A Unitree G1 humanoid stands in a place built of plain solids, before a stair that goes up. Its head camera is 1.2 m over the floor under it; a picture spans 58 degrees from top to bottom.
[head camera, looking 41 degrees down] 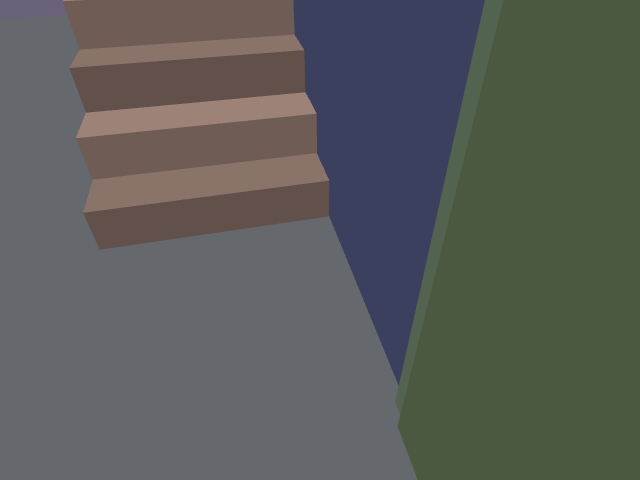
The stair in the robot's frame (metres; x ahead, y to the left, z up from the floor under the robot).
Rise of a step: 0.19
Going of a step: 0.24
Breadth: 0.98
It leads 13 degrees to the left of straight ahead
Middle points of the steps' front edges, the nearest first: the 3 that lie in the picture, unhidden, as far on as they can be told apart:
1.43 0.43 0.19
1.66 0.49 0.38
1.89 0.54 0.58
